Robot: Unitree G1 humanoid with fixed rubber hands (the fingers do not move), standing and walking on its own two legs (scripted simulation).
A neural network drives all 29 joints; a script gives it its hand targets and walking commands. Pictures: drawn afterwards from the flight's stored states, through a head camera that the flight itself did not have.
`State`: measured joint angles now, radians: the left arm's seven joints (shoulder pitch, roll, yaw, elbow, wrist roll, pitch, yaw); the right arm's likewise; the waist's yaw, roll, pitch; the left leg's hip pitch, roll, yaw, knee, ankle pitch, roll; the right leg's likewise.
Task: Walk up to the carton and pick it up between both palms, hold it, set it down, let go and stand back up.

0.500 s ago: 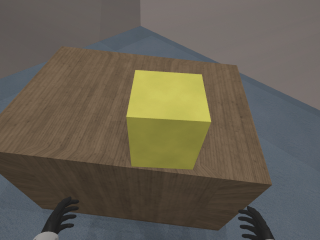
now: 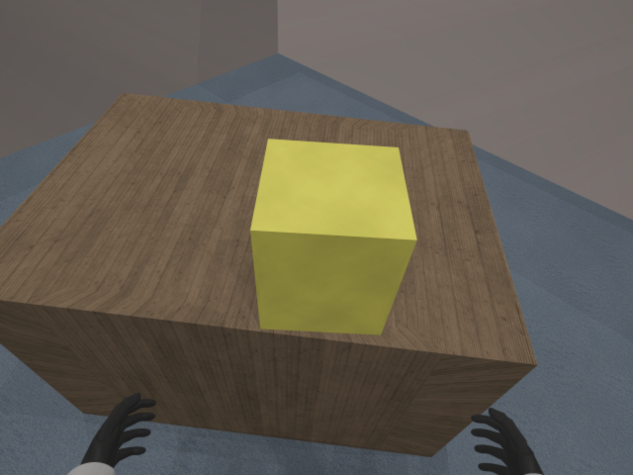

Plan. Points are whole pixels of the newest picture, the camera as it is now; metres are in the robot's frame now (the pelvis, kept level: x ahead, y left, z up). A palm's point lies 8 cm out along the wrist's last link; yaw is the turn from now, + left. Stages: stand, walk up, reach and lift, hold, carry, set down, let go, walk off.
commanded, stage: stand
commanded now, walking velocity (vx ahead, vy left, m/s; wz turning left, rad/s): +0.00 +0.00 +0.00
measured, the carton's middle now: (327, 241) +0.47 -0.01 +0.00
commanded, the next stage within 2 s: none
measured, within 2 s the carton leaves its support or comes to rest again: neither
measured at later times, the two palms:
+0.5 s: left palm out of the picture +0.14 +0.26 -0.08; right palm out of the picture +0.13 -0.26 -0.07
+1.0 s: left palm out of the picture +0.12 +0.27 -0.08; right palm out of the picture +0.12 -0.26 -0.07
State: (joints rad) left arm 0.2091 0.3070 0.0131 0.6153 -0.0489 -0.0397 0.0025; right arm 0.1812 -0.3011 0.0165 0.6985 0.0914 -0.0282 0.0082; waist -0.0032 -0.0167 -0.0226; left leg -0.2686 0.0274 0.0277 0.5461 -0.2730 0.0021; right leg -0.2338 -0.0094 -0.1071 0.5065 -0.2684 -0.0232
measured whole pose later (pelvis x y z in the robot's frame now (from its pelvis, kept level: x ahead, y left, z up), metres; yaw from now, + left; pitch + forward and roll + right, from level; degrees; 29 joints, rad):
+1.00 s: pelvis -0.02 +0.00 +0.00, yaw +0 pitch -2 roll -1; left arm 0.21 0.31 0.01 0.69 -0.05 -0.04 0.00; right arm 0.18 -0.30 0.02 0.74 0.09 -0.03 0.01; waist 0.00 -0.02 -0.02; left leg -0.27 0.03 0.03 0.55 -0.25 0.00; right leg -0.23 -0.01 -0.11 0.51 -0.24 -0.02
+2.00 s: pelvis -0.02 -0.01 +0.00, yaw +0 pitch -2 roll +0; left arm 0.21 0.31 0.01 0.73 -0.05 -0.04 -0.01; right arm 0.18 -0.30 0.02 0.79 0.09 -0.03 0.01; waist 0.00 -0.02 -0.02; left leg -0.25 0.03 0.03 0.51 -0.22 0.00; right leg -0.23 -0.01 -0.11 0.51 -0.24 -0.03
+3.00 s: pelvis -0.02 -0.01 +0.00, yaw +0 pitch -2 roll +0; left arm 0.21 0.31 0.01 0.75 -0.05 -0.04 -0.01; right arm 0.18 -0.31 0.02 0.81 0.09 -0.03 0.01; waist 0.00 -0.01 -0.02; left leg -0.24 0.03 0.03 0.49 -0.21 -0.01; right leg -0.23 -0.01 -0.11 0.50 -0.24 -0.04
